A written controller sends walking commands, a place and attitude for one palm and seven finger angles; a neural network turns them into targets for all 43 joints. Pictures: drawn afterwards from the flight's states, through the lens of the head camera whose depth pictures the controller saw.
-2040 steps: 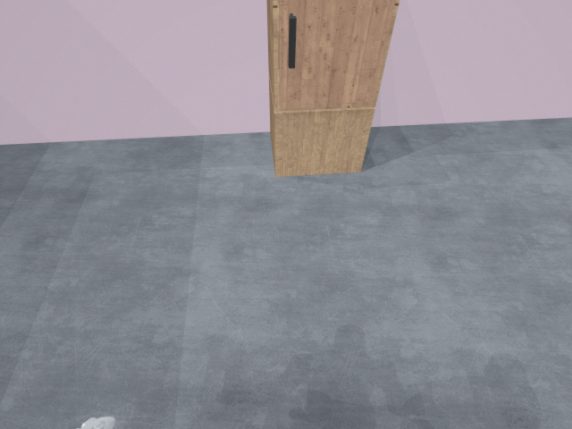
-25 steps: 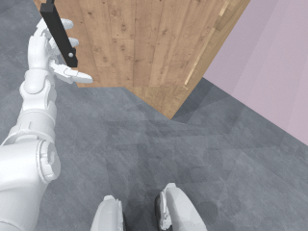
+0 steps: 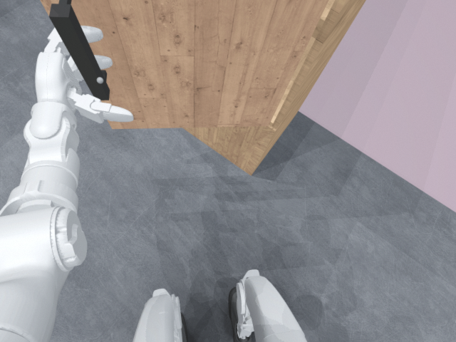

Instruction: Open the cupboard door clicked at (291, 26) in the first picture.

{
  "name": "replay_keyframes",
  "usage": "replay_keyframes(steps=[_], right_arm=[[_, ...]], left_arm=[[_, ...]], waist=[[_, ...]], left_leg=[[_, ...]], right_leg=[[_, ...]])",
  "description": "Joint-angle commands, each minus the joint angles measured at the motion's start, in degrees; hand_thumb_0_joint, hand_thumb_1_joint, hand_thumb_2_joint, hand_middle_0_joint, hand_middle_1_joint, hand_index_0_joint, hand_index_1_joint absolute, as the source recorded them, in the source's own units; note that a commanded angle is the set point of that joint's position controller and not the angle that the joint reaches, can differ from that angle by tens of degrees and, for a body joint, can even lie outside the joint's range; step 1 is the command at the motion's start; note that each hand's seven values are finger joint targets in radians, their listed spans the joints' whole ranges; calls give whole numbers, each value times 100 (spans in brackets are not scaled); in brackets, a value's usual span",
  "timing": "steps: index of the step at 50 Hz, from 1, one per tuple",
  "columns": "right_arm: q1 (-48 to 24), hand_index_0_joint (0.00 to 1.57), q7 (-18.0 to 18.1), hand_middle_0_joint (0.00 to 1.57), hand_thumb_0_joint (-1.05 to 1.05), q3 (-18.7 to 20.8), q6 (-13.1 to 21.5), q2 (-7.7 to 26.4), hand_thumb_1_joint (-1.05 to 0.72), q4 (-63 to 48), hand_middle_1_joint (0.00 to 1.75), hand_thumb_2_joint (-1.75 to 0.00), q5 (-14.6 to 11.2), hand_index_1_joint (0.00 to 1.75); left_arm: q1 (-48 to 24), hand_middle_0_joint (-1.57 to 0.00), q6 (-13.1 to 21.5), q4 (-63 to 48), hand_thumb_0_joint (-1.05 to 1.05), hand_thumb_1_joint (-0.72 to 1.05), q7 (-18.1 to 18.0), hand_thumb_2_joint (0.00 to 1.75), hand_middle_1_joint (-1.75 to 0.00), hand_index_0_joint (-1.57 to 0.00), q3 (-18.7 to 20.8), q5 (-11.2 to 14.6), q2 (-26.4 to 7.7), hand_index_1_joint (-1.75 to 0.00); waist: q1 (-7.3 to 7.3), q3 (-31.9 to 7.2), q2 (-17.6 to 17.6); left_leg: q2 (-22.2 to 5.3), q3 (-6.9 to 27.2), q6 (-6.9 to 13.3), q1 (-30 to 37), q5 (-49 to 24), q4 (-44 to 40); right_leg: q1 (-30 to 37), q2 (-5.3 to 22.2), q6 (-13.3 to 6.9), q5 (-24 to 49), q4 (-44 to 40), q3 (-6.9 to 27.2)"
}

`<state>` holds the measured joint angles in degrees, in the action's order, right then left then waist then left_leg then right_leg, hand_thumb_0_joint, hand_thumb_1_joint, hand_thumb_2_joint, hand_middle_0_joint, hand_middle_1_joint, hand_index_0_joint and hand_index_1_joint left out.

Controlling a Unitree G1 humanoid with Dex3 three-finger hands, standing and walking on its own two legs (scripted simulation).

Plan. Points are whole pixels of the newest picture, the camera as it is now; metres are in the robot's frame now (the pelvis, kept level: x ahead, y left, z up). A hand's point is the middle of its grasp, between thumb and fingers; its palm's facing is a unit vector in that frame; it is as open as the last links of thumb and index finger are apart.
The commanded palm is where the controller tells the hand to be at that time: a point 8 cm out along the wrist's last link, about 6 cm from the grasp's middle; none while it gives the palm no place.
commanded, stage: close the thumb around the handle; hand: left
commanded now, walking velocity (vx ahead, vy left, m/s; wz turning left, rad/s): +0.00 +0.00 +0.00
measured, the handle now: (86, 51) +0.59 +0.17 +0.05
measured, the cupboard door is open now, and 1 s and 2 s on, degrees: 40 43 82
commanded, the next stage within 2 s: pull the door open along its arc in 0.64 s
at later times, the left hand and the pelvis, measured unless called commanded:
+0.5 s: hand (97, 80) +0.54 +0.16 +0.05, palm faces -0.04 -1.00 -0.02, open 6.5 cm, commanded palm +0.52 +0.20 +0.05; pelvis +0.00 +0.01 +0.00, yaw +0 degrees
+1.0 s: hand (99, 88) +0.52 +0.15 +0.05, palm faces -0.04 -1.00 -0.01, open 5.9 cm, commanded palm +0.47 +0.20 +0.05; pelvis +0.00 +0.01 +0.01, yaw -1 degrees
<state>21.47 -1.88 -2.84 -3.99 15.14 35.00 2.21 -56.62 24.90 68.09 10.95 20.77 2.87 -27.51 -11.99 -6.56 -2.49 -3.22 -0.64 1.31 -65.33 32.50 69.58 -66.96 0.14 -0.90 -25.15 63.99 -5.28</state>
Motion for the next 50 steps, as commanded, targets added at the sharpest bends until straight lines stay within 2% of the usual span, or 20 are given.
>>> replay_keyframes(steps=[1,4,7,10,17,19,20,22,23,24,25,29,32,36,38,42,44,46,48,50], right_arm=[[1197,20,96,20,0,407,63,1020,-90,-209,30,-90,-14,30],[1203,20,94,20,0,411,59,1018,-90,-213,30,-90,-12,30],[1210,20,81,20,0,429,65,1006,-90,-185,30,-90,-3,30],[1203,20,76,20,0,421,57,1016,-90,-199,30,-90,-5,30],[1178,20,102,20,0,414,64,1037,-90,-149,30,-90,-6,30],[1195,20,114,20,0,406,64,1053,-90,-182,30,-90,0,30],[1180,20,108,20,0,409,74,1032,-90,-218,30,-90,1,30],[1186,20,99,20,0,411,59,1032,-90,-174,30,-90,-2,30],[1195,20,110,20,0,411,43,1048,-90,-179,30,-90,-4,30],[1170,20,109,20,0,412,47,1044,-90,-196,30,-90,-5,30],[1187,20,110,20,0,413,51,1042,-90,-217,30,-90,0,30],[1175,20,100,20,0,402,28,1043,-90,-181,30,-90,-5,30],[1187,20,100,20,0,419,34,1039,-90,-181,30,-90,12,30],[1210,20,106,20,0,404,29,1043,-90,-160,30,-90,3,30],[1221,20,101,20,0,408,36,1052,-90,-174,30,-90,17,30],[1196,20,69,20,0,426,28,1024,-90,-253,30,-90,3,30],[1128,20,53,20,0,428,20,1002,-90,-325,30,-90,-33,30],[1077,20,42,20,0,448,21,988,-90,-395,30,-90,-62,30],[1019,20,33,20,0,477,10,971,-90,-453,30,-90,-103,30],[938,20,16,20,0,499,19,951,-90,-555,30,-90,-134,30]], left_arm=[[-2473,-32,376,-1259,0,-28,54,40,-122,-32,137,73,-1234,-122],[-2427,-33,369,-1299,0,-11,52,47,-124,-33,148,74,-1225,-124],[-2444,-34,436,-1458,0,6,53,54,-126,-34,74,89,-1112,-126],[-2378,-35,419,-1297,0,23,38,61,-128,-35,22,113,-1013,-128],[-2491,-38,401,-1120,0,62,34,78,-132,-38,50,57,-1110,-132],[-2526,-39,412,-1218,0,73,42,83,-133,-39,202,56,-1326,-133],[-2510,-39,441,-1288,0,79,62,85,-134,-39,111,72,-1196,-134],[-2411,-40,415,-1171,0,90,74,90,-135,-40,143,83,-1211,-135],[-2375,-40,399,-1138,0,90,74,90,-135,-40,210,70,-1302,-135],[-2488,-40,392,-1268,0,90,76,90,-135,-40,153,85,-1251,-135],[-2462,-40,407,-1276,0,90,81,90,-135,-40,196,72,-1300,-135],[-2500,-40,303,-1047,0,90,29,90,-135,-40,45,58,-1095,-135],[-2566,-40,364,-1264,0,90,-13,90,-135,-40,79,5,-1175,-135],[-2622,-40,318,-1082,0,90,-18,90,-135,-40,51,4,-1143,-135],[-2656,-40,332,-1224,0,90,-20,90,-135,-40,125,2,-1247,-135],[-2103,-40,366,-1415,0,90,33,90,-135,-40,141,78,-1149,-135],[-1686,-40,334,-1412,0,90,57,90,-135,-40,102,131,-1023,-135],[-1344,-40,370,-1724,0,90,80,90,-135,-40,111,195,-977,-135],[-837,-40,328,-1867,0,90,83,90,-135,-40,51,268,-799,-135],[-295,-40,325,-2184,0,90,75,90,-135,-40,1,343,-622,-135]], waist=[[-79,-3301,-751],[-68,-3290,-640],[-58,-3463,-893],[-111,-3156,-636],[-139,-3118,-650],[-82,-3213,-632],[-75,-3301,-783],[-80,-3248,-739],[-78,-3208,-583],[-112,-3266,-685],[-54,-3315,-789],[-143,-3014,-677],[-107,-3310,-879],[-189,-3037,-648],[-137,-3315,-760],[43,-3477,-785],[120,-3336,-624],[239,-3432,-719],[282,-3299,-373],[403,-3250,-451]], left_leg=[[234,362,10,1921,-2716,-689],[228,371,8,1925,-2761,-711],[204,418,-34,2280,-3079,-690],[199,434,-14,2125,-2930,-738],[221,419,-10,1976,-2672,-702],[225,422,-10,1938,-2704,-720],[224,427,-14,2068,-2819,-705],[216,423,-24,2061,-2897,-679],[203,439,-21,1993,-2848,-690],[210,427,-13,2003,-2832,-686],[209,446,-24,2083,-2904,-675],[198,473,-32,2012,-2697,-714],[192,480,-51,2241,-2943,-679],[187,480,-21,2015,-2757,-686],[204,477,-28,2089,-2802,-674],[199,446,-60,2260,-3077,-744],[217,380,-40,2108,-2906,-813],[219,356,-60,2259,-3072,-890],[225,303,-39,2167,-3037,-969],[230,265,-40,2229,-3144,-1057]], right_leg=[[2065,-229,-44,2118,-542,370],[2128,-235,-41,2157,-540,359],[1956,-235,-53,2251,-499,319],[1907,-249,-56,2128,-537,296],[1832,-230,-41,1928,-539,314],[1997,-230,-49,2003,-513,332],[1920,-237,-70,2049,-489,324],[1922,-239,-59,2120,-506,318],[1947,-239,-52,2079,-491,303],[1948,-237,-41,2092,-502,323],[1895,-239,-73,2082,-463,314],[1673,-237,-41,1818,-515,267],[1682,-224,-51,1958,-479,274],[1662,-242,-36,1881,-509,278],[1781,-234,-45,1943,-498,298],[2016,-242,-63,2173,-506,291],[2163,-250,-56,2145,-556,300],[2301,-241,-71,2276,-570,294],[2498,-248,-55,2366,-644,295],[2594,-242,-77,2444,-672,290]])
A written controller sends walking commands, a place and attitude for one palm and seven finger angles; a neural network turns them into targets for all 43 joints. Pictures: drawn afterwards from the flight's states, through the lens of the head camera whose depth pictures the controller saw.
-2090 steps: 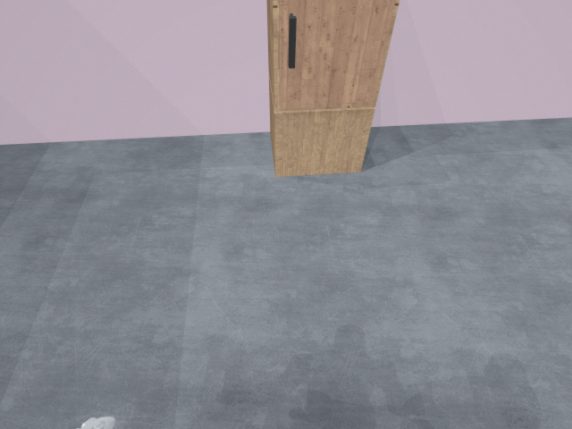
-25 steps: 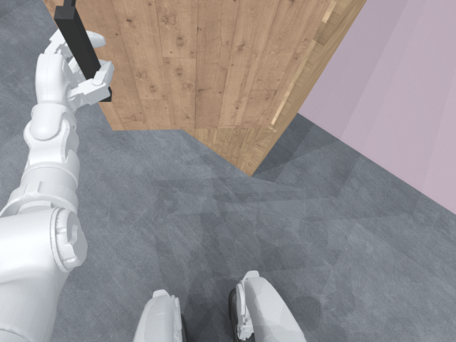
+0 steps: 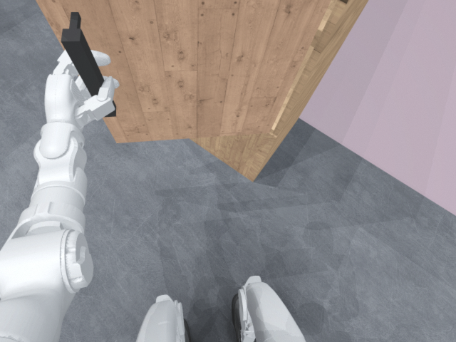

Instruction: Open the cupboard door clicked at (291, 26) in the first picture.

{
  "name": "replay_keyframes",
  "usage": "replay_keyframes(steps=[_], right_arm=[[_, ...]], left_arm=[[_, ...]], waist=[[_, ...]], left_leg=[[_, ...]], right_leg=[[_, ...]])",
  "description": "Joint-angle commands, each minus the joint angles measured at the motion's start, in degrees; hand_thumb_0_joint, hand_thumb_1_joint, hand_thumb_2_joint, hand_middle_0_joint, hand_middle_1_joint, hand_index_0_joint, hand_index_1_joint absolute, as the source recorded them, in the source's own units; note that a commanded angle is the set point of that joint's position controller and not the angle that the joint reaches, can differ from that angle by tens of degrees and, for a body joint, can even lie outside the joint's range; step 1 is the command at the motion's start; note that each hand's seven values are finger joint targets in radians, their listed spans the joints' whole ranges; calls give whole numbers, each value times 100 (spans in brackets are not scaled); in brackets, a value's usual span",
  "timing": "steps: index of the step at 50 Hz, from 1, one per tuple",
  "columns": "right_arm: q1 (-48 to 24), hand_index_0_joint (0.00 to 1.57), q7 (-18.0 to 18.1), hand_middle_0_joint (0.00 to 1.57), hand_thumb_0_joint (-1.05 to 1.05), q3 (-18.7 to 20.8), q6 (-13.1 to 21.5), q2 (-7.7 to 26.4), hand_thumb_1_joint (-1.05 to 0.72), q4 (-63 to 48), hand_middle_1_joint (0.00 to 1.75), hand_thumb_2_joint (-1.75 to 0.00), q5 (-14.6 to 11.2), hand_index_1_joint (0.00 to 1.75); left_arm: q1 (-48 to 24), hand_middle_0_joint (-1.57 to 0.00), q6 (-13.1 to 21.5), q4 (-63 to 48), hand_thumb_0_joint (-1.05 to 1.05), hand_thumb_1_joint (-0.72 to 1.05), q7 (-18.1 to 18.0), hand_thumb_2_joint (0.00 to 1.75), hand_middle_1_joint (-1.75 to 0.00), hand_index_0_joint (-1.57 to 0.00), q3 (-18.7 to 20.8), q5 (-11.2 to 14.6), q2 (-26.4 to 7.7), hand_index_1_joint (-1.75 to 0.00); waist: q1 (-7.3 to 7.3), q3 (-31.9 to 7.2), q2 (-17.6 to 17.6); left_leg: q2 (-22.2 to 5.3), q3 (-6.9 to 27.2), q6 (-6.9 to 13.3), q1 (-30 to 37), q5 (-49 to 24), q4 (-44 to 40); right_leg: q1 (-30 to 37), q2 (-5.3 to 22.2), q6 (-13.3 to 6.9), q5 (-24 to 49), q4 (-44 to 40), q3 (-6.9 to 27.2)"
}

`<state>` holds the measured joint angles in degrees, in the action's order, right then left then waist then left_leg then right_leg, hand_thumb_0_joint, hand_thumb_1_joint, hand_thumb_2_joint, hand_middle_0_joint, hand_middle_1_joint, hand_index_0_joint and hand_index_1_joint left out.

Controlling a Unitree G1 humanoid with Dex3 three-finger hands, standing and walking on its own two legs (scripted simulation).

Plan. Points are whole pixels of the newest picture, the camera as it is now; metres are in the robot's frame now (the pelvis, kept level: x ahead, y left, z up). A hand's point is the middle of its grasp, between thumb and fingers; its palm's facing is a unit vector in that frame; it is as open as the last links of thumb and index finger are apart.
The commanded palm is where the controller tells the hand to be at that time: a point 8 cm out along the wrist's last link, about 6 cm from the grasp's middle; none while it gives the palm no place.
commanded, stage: pull the door open along its arc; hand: left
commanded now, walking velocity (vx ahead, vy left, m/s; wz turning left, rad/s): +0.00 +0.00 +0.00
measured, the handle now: (94, 70) +0.57 +0.18 +0.05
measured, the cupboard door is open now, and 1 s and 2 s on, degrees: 43 82 82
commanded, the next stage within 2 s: open thumb and fingers to let go in 0.78 s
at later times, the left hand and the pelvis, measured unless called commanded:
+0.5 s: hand (151, 183) +0.36 +0.08 +0.04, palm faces +0.37 -0.93 +0.01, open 6.3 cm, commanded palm +0.30 +0.15 +0.05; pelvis +0.01 -0.02 +0.02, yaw +2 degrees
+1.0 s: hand (197, 223) +0.30 +0.02 +0.05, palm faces +0.38 -0.92 -0.03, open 6.3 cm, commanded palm +0.25 +0.07 +0.05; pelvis +0.00 -0.06 +0.01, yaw +6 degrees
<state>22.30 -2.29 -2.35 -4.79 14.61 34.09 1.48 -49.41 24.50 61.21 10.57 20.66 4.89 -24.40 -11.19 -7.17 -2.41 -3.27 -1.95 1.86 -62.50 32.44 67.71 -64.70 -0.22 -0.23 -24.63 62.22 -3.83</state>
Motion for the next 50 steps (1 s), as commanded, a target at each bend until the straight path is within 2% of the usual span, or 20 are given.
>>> replay_keyframes(steps=[1,3,5,7,8,9,10,12,14,16,18,20,23,26,32,41,42,44,46,50], right_arm=[[818,20,41,20,0,470,101,985,-90,-482,30,-90,-75,30],[695,20,8,20,0,510,114,933,-90,-592,30,-90,-126,30],[578,20,2,20,0,523,147,918,-90,-668,30,-90,-162,30],[417,20,-25,20,0,556,183,860,-90,-759,30,-90,-185,30],[241,20,-23,20,0,583,246,725,-90,-828,30,-90,-133,30],[130,20,-86,20,0,561,303,678,-90,-849,30,-90,-97,30],[62,20,-123,20,0,560,345,656,-90,-885,30,-90,-78,30],[-17,20,-176,20,0,578,349,589,-90,-898,30,-90,11,30],[-182,20,-189,20,0,584,344,525,-90,-882,30,-90,88,30],[-339,20,-138,20,0,583,329,431,-90,-896,30,-90,178,30],[-514,20,-111,20,0,573,339,348,-90,-874,30,-90,234,30],[-649,20,-49,20,0,573,358,302,-90,-870,30,-90,291,30],[-824,20,34,20,0,579,403,230,-90,-796,30,-90,325,30],[-990,20,98,20,0,562,474,160,-90,-800,30,-90,313,30],[-1238,20,68,20,0,522,680,85,-90,-862,30,-90,293,30],[-1462,20,47,20,0,483,1061,-47,-90,-900,30,-90,319,30],[-1465,20,45,20,0,464,1103,-51,-90,-891,30,-90,318,30],[-1438,20,111,20,0,472,1129,10,-90,-762,30,-90,319,30],[-1488,20,165,20,0,484,1145,-1,-90,-743,30,-90,341,30],[-1497,20,209,20,0,483,1164,40,-90,-730,30,-90,311,30]], left_arm=[[-788,-40,372,-1762,0,90,108,90,-135,-40,-16,180,-868,-135],[-25,-40,344,-2125,0,90,97,90,-135,-40,-228,261,-483,-135],[541,-40,345,-2499,0,90,62,90,-135,-40,-293,346,-357,-135],[1211,-40,358,-3007,0,90,7,90,-135,-40,-460,379,-67,-135],[1485,-40,389,-3441,0,90,-855,90,-135,-40,396,815,79,-135],[2076,-40,357,-3556,0,90,-1268,90,-135,-40,-149,664,617,-135],[2415,-40,368,-3757,0,90,-1613,90,-135,-40,-198,595,735,-135],[2837,-40,441,-4284,0,90,-2246,90,-135,-40,-300,299,880,-135],[2935,-40,471,-4488,0,90,-2814,90,-135,-40,-510,34,1152,-135],[2953,-40,548,-4794,0,90,-3346,90,-135,-40,-712,-334,1343,-135],[3163,-40,526,-4731,0,90,-3807,90,-135,-40,-1098,-599,1831,-135],[3062,-40,568,-4983,0,90,-4120,90,-135,-40,-1387,-878,1965,-135],[3223,-40,573,-4968,0,90,-4215,90,-135,-40,-1827,-1108,2267,-135],[3412,-40,590,-5168,0,90,-4143,90,-135,-40,-2145,-1105,2499,-135],[4346,-40,578,-5446,0,90,-4095,90,-135,-40,-2730,-987,3007,-135],[4920,-40,459,-6006,0,90,-4247,90,-135,-40,-3640,-1312,3628,-135],[5019,-40,401,-5929,0,90,-4258,90,-135,-40,-3690,-1277,3708,-135],[4092,-40,397,-5966,0,90,-4370,90,-135,-40,-3446,-1283,3367,-135],[4112,-39,386,-5815,0,76,-4420,84,-134,-39,-3267,-1297,3227,-134],[3874,-37,361,-5628,0,48,-4341,72,-130,-37,-3179,-1183,3178,-130]], waist=[[385,-3291,-425],[495,-3131,-208],[570,-2915,-45],[698,-2915,-163],[1100,-2750,-73],[1051,-2663,-104],[1072,-2486,129],[1193,-2619,101],[1151,-2367,280],[1209,-2426,219],[1169,-2230,377],[1135,-2323,410],[1097,-2312,581],[1118,-2350,461],[1126,-2074,748],[1012,-1879,687],[981,-1790,773],[829,-1733,890],[943,-1795,780],[927,-1841,987]], left_leg=[[239,364,-104,2005,-3182,-906],[253,301,-100,1967,-3227,-1016],[265,253,-78,1829,-3140,-1111],[264,203,-106,1960,-3273,-1178],[255,161,-195,1824,-3311,-1270],[260,132,-228,1886,-3312,-1293],[240,152,-234,1801,-3301,-1311],[270,98,-265,1780,-3346,-1307],[302,68,-262,1630,-3038,-1284],[327,99,-264,1666,-2948,-1251],[345,109,-268,1661,-2765,-1247],[368,139,-251,1720,-2643,-1207],[395,120,-231,1779,-2418,-1228],[428,89,-215,1859,-2290,-1245],[466,117,-207,1749,-2004,-1271],[509,170,-205,1587,-1541,-1087],[517,189,-210,1542,-1471,-1066],[516,223,-206,1382,-1294,-933],[544,210,-216,1230,-1177,-863],[565,225,-198,1072,-1002,-845]], right_leg=[[2501,-197,-130,2473,-512,150],[2726,-187,-126,2592,-586,147],[2909,-170,-140,2636,-620,157],[2970,-140,-126,2694,-620,152],[3015,-147,-131,2613,-635,43],[3000,-152,-126,2602,-635,44],[3002,-134,-142,2584,-630,5],[3269,-85,-168,2820,-540,66],[3329,-49,-179,2862,-558,113],[3331,-20,-197,2801,-491,150],[3238,9,-184,2644,-544,133],[3249,15,-184,2551,-560,164],[3327,52,-152,2477,-651,210],[3444,78,-150,2459,-746,269],[3600,128,-118,2339,-916,332],[3367,276,-88,1843,-1097,567],[3321,293,-67,1778,-1140,591],[3199,368,-19,1478,-1205,762],[3253,427,-14,1225,-1260,942],[3378,496,26,956,-1396,1106]])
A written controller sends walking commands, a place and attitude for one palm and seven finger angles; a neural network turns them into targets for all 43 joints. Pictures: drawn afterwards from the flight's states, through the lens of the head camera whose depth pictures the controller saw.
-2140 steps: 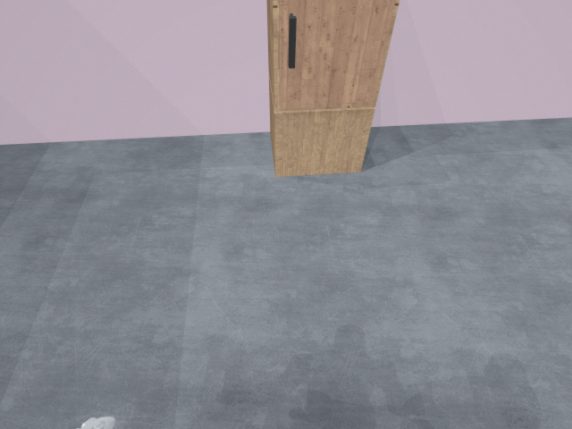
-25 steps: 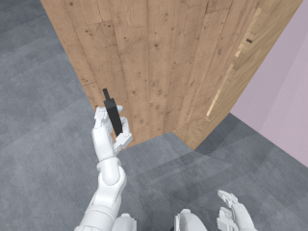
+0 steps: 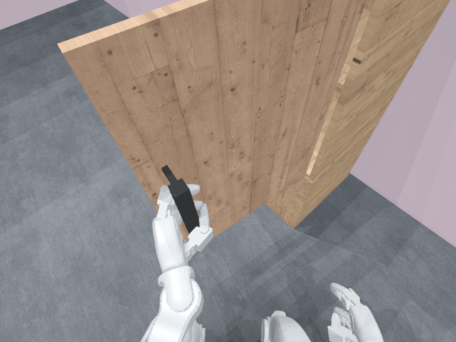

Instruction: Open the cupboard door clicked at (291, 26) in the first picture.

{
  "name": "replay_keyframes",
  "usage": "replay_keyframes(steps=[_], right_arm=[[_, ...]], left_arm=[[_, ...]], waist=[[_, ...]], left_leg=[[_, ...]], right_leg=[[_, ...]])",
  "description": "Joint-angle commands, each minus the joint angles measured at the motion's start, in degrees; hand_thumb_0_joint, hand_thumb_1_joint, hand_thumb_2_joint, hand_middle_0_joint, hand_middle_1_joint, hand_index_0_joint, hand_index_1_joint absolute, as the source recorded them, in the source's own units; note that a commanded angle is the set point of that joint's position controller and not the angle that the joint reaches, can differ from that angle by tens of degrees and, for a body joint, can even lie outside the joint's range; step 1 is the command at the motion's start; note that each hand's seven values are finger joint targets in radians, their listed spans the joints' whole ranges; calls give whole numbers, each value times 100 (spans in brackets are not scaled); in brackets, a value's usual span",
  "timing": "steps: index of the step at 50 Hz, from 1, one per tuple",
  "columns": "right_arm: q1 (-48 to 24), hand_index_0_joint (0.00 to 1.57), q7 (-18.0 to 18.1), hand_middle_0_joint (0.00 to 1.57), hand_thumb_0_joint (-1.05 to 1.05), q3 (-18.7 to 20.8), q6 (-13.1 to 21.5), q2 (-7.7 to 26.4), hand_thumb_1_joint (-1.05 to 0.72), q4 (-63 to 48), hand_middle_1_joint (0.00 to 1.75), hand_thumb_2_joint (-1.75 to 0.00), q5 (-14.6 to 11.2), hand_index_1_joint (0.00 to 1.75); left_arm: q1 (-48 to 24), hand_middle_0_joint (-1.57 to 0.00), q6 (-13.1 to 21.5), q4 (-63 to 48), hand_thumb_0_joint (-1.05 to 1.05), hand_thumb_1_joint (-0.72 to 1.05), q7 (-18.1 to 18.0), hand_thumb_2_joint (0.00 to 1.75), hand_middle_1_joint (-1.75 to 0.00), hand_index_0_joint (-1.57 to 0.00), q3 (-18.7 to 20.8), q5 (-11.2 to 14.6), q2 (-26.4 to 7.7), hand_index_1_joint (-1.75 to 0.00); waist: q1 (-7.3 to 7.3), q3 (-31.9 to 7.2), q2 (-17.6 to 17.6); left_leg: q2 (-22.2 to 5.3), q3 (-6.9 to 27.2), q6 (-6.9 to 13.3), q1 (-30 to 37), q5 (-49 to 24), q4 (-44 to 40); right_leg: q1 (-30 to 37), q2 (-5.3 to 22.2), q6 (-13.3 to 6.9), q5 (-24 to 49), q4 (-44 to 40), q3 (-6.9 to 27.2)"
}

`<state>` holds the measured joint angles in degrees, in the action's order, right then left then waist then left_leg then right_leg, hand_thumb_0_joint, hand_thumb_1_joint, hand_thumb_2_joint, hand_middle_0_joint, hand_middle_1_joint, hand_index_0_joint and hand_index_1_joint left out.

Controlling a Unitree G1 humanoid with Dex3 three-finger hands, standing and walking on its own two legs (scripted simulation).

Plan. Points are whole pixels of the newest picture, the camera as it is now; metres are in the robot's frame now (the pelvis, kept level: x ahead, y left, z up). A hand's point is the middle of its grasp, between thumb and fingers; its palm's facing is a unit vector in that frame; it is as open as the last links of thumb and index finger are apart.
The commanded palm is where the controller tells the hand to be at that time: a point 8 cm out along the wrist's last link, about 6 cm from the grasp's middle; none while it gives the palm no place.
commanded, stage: open thumb and fingers to let go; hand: left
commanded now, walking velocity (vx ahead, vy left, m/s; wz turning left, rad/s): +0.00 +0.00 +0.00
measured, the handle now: (183, 205) +0.34 +0.09 +0.03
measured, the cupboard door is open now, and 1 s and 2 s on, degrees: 82 82 82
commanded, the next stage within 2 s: slide the hand sideways off the handle in 0.70 s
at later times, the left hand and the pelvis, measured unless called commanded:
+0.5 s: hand (198, 219) +0.32 +0.06 +0.04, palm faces +0.27 -0.96 +0.00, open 13.7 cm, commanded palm +0.27 +0.11 +0.03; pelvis -0.01 +0.02 +0.00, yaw -1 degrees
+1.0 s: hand (189, 242) +0.28 +0.07 +0.03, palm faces -0.25 -0.97 -0.04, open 15.9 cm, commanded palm +0.27 +0.11 +0.03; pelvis -0.01 +0.05 +0.00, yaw -1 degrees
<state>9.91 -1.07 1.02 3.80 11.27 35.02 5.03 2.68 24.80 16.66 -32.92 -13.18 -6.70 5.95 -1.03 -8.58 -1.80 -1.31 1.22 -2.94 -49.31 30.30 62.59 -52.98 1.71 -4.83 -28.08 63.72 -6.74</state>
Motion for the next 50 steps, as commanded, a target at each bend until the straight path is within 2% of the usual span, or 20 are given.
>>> replay_keyframes(steps=[1,7,14,16,24,25,27,34,35,38,40,41,42,43,44,45,46,48,49,50], right_arm=[[-243,20,97,20,0,160,298,378,-90,-811,30,-90,-39,30],[-192,20,115,20,0,169,264,410,-90,-830,30,-90,-56,30],[-232,20,92,20,0,174,253,437,-90,-843,30,-90,-62,30],[-237,20,83,20,0,169,261,434,-90,-856,30,-90,-55,30],[-202,20,84,20,0,146,217,460,-90,-842,30,-90,-35,30],[-182,20,88,20,0,151,203,485,-90,-855,30,-90,-31,30],[-162,20,58,20,0,144,196,462,-90,-845,30,-90,-21,30],[-139,20,12,20,0,143,179,469,-90,-838,30,-90,-11,30],[-154,20,13,20,0,150,175,493,-90,-879,30,-90,-18,30],[-166,20,-19,20,0,144,171,462,-90,-846,30,-90,-27,30],[-203,20,-20,20,0,139,172,476,-90,-874,30,-90,-28,30],[209,20,-42,20,0,154,125,712,-90,-773,30,-90,-36,30],[228,20,-27,20,0,207,117,680,-90,-973,30,-90,-103,30],[211,20,-10,20,0,197,124,680,-90,-1067,30,-90,-145,30],[212,20,11,20,0,183,133,686,-90,-1153,30,-90,-236,30],[196,20,27,20,0,155,153,705,-90,-1282,30,-90,-323,30],[159,20,48,20,0,124,176,675,-90,-1342,30,-90,-405,30],[101,20,76,20,0,81,215,698,-90,-1451,30,-90,-518,30],[86,20,85,20,0,77,227,727,-90,-1485,30,-90,-537,30],[44,20,77,20,0,70,252,738,-90,-1527,30,-90,-542,30]], left_arm=[[-1337,-36,333,-1140,0,41,34,69,-130,-36,226,-9,136,-130],[-1442,-33,337,-1016,0,-1,167,51,-125,-33,290,72,127,-125],[-1693,-30,379,-847,0,-50,127,30,-120,-30,266,32,166,-120],[-1712,-30,387,-811,0,-50,88,30,-120,-30,228,2,197,-120],[-2026,-23,292,-532,0,-50,-31,30,-80,-23,179,-6,329,-80],[-2051,-22,285,-562,0,-50,-57,30,-75,-22,273,-36,238,-75],[-1933,-21,239,-420,0,-50,-71,30,-65,-21,143,-33,442,-65],[-1999,-15,184,-442,0,-50,-141,30,-30,-15,9,-66,616,-30],[-1928,-15,175,-495,0,-50,-151,30,-30,-15,76,-51,560,-30],[-1994,-15,156,-565,0,-50,-160,30,-30,-15,-102,-72,758,-30],[-1958,-15,115,-517,0,-50,-174,30,-30,-15,-93,-54,761,-30],[-1838,-15,286,-724,0,-50,1078,30,-30,-15,-1292,-862,76,-30],[-2036,-15,499,-1104,0,-50,1748,30,-30,-15,-901,-622,-257,-30],[-1974,-15,569,-1301,0,-50,2270,30,-30,-15,-982,-476,-318,-30],[-1866,-15,553,-1342,0,-50,2762,30,-30,-15,-1030,-263,-357,-30],[-1940,-15,481,-1522,0,-50,3142,30,-30,-15,-1060,63,-282,-30],[-1803,-15,368,-1479,0,-50,3341,30,-30,-15,-952,409,-192,-30],[-1568,-15,95,-1417,0,-50,3424,30,-30,-15,-806,942,75,-30],[-1521,-15,-3,-1437,0,-50,3342,30,-30,-15,-654,1054,53,-30],[-1474,-15,-48,-1489,0,-50,3209,30,-30,-15,-545,1064,18,-30]], waist=[[-79,-1783,961],[-62,-1849,1009],[-94,-1616,955],[-56,-1625,791],[-87,-1620,716],[-18,-1737,651],[-49,-1658,685],[-67,-1674,655],[-4,-1764,712],[-34,-1727,559],[-29,-1750,664],[-510,-1549,753],[-323,-1978,534],[-264,-2141,367],[-306,-2026,357],[-310,-1991,114],[-273,-1760,67],[-289,-1390,422],[-261,-1322,534],[-174,-1320,434]], left_leg=[[363,-108,285,-228,-805,-327],[365,-105,294,-239,-801,-389],[352,-131,325,-148,-657,-435],[347,-123,327,-96,-681,-448],[335,-126,341,72,-769,-580],[337,-90,333,106,-845,-615],[321,-103,334,188,-961,-640],[288,-63,313,328,-1100,-677],[297,-41,313,311,-1149,-682],[272,-26,293,438,-1226,-702],[271,7,298,423,-1230,-705],[216,-16,394,545,-1324,-530],[260,-11,421,545,-1447,-482],[274,8,420,628,-1482,-492],[275,40,423,680,-1412,-507],[286,61,425,782,-1387,-555],[272,119,398,822,-1302,-631],[238,195,390,752,-1032,-765],[235,235,378,703,-943,-809],[253,271,360,673,-979,-843]], right_leg=[[2241,314,502,1353,-1526,1412],[2324,311,509,1376,-1505,1378],[1943,216,438,782,-1504,1191],[1836,179,393,729,-1445,1113],[1669,50,349,855,-1292,796],[1706,22,311,924,-1210,731],[1628,-15,312,1122,-1157,620],[1465,-78,282,1220,-1035,452],[1516,-85,263,1240,-1005,438],[1390,-105,251,1274,-941,364],[1378,-121,245,1248,-930,336],[1185,-47,233,1682,-841,485],[1427,13,202,1931,-739,540],[1542,16,190,2014,-685,567],[1486,5,193,1932,-706,560],[1435,9,178,1802,-722,542],[1285,-27,192,1572,-753,467],[1124,-82,238,1126,-875,345],[1083,-87,248,968,-866,298],[1050,-86,226,896,-785,273]])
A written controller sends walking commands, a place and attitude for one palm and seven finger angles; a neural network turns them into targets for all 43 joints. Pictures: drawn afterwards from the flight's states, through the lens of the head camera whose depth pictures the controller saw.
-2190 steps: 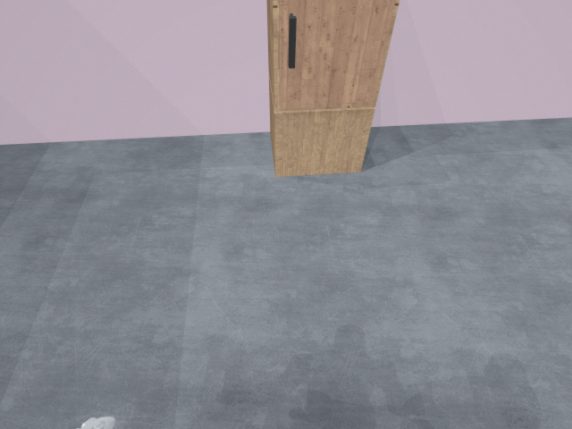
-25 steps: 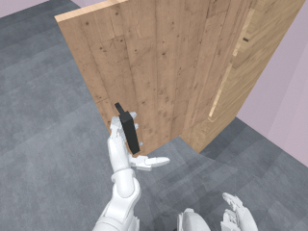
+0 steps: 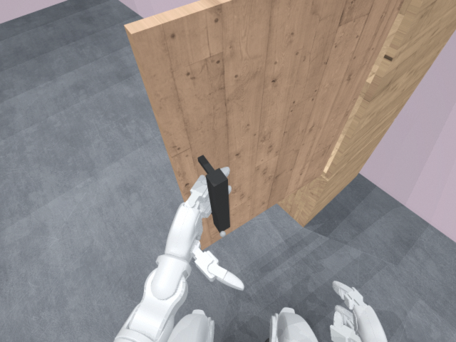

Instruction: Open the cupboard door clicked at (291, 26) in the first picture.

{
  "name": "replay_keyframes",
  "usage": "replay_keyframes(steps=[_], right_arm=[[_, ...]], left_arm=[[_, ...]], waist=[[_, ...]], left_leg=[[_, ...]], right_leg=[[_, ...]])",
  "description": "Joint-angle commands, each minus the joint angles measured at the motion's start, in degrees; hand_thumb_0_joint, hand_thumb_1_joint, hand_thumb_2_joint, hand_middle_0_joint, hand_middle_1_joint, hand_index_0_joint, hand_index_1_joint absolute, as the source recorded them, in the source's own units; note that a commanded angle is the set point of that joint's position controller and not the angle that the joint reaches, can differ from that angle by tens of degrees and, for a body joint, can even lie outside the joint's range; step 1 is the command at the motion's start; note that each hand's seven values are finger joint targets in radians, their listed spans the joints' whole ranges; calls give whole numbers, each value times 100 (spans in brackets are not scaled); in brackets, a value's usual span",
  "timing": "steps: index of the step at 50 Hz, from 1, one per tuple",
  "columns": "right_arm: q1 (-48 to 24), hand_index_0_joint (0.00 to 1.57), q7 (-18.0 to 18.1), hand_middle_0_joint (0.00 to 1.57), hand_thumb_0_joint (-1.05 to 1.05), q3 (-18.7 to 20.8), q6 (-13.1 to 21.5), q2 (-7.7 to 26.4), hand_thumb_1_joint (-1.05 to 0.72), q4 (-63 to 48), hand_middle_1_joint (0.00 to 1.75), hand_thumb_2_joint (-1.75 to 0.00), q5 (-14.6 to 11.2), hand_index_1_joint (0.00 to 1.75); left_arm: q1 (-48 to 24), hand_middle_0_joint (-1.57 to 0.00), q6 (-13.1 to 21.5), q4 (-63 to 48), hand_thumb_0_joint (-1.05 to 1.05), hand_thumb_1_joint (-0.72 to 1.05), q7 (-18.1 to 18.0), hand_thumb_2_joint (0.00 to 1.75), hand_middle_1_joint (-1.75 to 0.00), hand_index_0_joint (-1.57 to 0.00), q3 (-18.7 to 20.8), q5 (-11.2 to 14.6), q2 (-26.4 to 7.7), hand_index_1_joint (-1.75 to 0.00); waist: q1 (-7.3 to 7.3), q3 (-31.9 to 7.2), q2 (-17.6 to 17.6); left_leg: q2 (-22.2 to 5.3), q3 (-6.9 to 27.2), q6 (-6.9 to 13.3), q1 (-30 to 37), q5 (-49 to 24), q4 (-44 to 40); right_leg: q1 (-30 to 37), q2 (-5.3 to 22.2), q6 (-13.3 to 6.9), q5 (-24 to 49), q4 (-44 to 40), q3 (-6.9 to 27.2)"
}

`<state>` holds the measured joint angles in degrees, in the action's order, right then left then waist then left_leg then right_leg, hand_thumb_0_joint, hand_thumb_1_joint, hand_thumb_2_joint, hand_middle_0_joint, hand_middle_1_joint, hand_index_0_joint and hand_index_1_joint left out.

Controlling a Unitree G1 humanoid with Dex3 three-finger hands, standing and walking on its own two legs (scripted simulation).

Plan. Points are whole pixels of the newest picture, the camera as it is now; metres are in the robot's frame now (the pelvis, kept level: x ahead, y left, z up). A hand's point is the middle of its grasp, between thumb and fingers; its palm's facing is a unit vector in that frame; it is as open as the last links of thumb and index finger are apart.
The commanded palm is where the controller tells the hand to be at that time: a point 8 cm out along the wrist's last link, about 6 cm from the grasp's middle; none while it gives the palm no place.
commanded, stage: slide the hand sideways off the handle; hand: left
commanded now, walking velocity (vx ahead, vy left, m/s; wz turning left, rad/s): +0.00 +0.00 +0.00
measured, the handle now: (213, 196) +0.36 +0.05 +0.04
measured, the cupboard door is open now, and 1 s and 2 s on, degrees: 82 82 82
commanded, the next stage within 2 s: draw the hand back to the body in 1.00 s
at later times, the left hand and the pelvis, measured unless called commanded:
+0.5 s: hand (210, 252) +0.26 +0.05 +0.04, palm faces -0.17 -0.99 -0.01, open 16.0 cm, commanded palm +0.24 +0.12 +0.04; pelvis +0.01 +0.00 -0.01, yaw -1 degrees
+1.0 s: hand (169, 275) +0.22 +0.11 +0.04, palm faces -0.10 -0.99 -0.04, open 16.2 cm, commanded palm +0.20 +0.17 +0.04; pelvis +0.01 -0.02 -0.02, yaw +0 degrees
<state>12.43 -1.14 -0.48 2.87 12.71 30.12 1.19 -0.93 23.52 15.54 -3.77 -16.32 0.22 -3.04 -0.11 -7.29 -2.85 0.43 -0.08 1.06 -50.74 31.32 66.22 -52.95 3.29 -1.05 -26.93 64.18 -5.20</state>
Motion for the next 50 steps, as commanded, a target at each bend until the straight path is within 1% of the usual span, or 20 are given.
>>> replay_keyframes(steps=[1,3,5,7,9,10,14,15,17,20,22,24,30,32,35,38,41,43,47,50], right_arm=[[-188,20,67,20,0,248,349,587,-90,-1060,30,-90,-128,30],[-148,20,19,20,0,264,337,595,-90,-1122,30,-90,-80,30],[-170,20,-18,20,0,272,311,608,-90,-1201,30,-90,-51,30],[-147,20,-48,20,0,276,278,570,-90,-1245,30,-90,-32,30],[-170,20,-45,20,0,268,247,558,-90,-1295,30,-90,-24,30],[-203,20,-33,20,0,258,217,581,-90,-1339,30,-90,-27,30],[-161,20,0,20,0,239,161,530,-90,-1408,30,-90,-39,30],[-195,20,21,20,0,235,157,549,-90,-1435,30,-90,-41,30],[-140,20,36,20,0,230,156,509,-90,-1447,30,-90,-52,30],[-160,20,86,20,0,226,175,516,-90,-1460,30,-90,-63,30],[-140,20,105,20,0,223,201,507,-90,-1451,30,-90,-74,30],[-158,20,132,20,0,225,239,516,-90,-1451,30,-90,-76,30],[-106,20,174,20,0,260,335,544,-90,-1476,30,-90,-96,30],[-80,20,185,20,0,276,353,540,-90,-1489,30,-90,-112,30],[-93,20,210,20,0,287,387,559,-90,-1527,30,-90,-118,30],[-63,20,238,20,0,308,404,555,-90,-1521,30,-90,-147,30],[-102,20,281,20,0,319,451,570,-90,-1517,30,-90,-151,30],[-91,20,295,20,0,320,480,573,-90,-1518,30,-90,-168,30],[-125,20,351,20,0,341,533,608,-90,-1495,30,-90,-190,30],[-150,20,386,20,0,336,604,647,-90,-1492,30,-90,-206,30]], left_arm=[[-1021,-15,72,-1527,0,-50,144,30,-30,-15,-132,332,853,-30],[-698,-15,103,-1661,0,-50,-104,30,-30,-15,-16,164,721,-30],[-373,-15,128,-1718,0,-50,-253,30,-30,-15,93,-45,515,-30],[-226,-15,151,-1882,0,-50,-304,30,-30,-15,21,-161,534,-30],[-144,-15,162,-2061,0,-50,-319,30,-30,-15,102,-172,422,-30],[55,-15,144,-2072,0,-50,-328,30,-30,-15,240,-220,235,-30],[233,-15,100,-2395,0,-50,-265,30,-30,-15,218,-165,243,-30],[413,-15,89,-2420,0,-50,-243,30,-30,-15,332,-167,126,-30],[700,-15,74,-2550,0,-50,-166,30,-30,-15,326,-71,170,-30],[931,-15,82,-2745,0,-50,-37,30,-30,-15,482,21,16,-30],[1130,-15,116,-2762,0,-50,65,30,-30,-15,577,86,-73,-30],[1122,-15,169,-2883,0,-50,171,30,-30,-15,597,106,-132,-30],[1830,-15,208,-3104,0,-50,487,30,-30,-15,908,298,-395,-30],[1905,-15,198,-3200,0,-50,580,30,-30,-15,992,383,-470,-30],[2100,-15,210,-3418,0,-50,712,30,-30,-15,1147,470,-619,-30],[2414,-15,224,-3330,0,-50,870,30,-30,-15,1358,598,-719,-30],[2435,-15,301,-3521,0,-50,1033,30,-30,-15,1652,745,-963,-30],[2564,-15,313,-3490,0,-50,1198,30,-30,-15,1596,840,-877,-30],[2651,-15,349,-3506,0,-50,1525,30,-30,-15,1840,1043,-1097,-30],[2530,-15,347,-3654,0,-50,1752,30,-30,-15,1784,1180,-1085,-30]], waist=[[-243,-1609,534],[-189,-1697,777],[-49,-1684,634],[-72,-1700,663],[-44,-1708,595],[57,-1695,579],[-18,-1631,595],[62,-1650,550],[20,-1619,599],[13,-1668,643],[-6,-1467,665],[-47,-1455,633],[33,-1672,520],[-16,-1647,623],[21,-1696,474],[-20,-1549,712],[38,-1651,559],[-29,-1586,614],[-41,-1538,661],[-99,-1571,507]], left_leg=[[78,377,-46,853,-1151,-1153],[77,367,-55,792,-1232,-1085],[101,339,-71,633,-1332,-1052],[85,307,-81,644,-1297,-1001],[106,252,-70,583,-1174,-965],[117,280,-75,515,-1218,-992],[109,216,-63,522,-1161,-944],[121,231,-68,493,-1255,-948],[119,192,-64,511,-1289,-921],[129,184,-52,433,-1313,-858],[134,163,-56,326,-1168,-830],[137,163,-45,296,-1102,-766],[156,139,-39,222,-1392,-619],[157,112,-33,140,-1340,-549],[170,111,-26,104,-1417,-492],[162,73,-38,-72,-1262,-399],[169,65,-45,-185,-1283,-294],[169,58,-43,-249,-1228,-240],[160,63,-48,-453,-1063,-129],[155,109,-23,-391,-1123,-81]], right_leg=[[1025,-234,-140,833,-767,113],[1068,-230,-142,903,-696,119],[1117,-222,-184,951,-602,162],[1072,-221,-175,953,-569,175],[1116,-222,-172,895,-608,235],[1170,-230,-204,885,-571,234],[1208,-239,-160,964,-625,276],[1263,-244,-184,1018,-592,284],[1322,-249,-156,1147,-625,286],[1402,-257,-142,1233,-626,321],[1373,-245,-124,1132,-665,347],[1299,-245,-115,1068,-659,369],[1459,-247,-120,1433,-556,424],[1504,-233,-76,1471,-602,488],[1528,-231,-93,1532,-563,509],[1572,-214,-35,1459,-653,622],[1644,-185,-39,1456,-624,737],[1618,-168,1,1459,-656,771],[1625,-114,45,1197,-736,924],[1478,-149,12,1150,-671,863]])
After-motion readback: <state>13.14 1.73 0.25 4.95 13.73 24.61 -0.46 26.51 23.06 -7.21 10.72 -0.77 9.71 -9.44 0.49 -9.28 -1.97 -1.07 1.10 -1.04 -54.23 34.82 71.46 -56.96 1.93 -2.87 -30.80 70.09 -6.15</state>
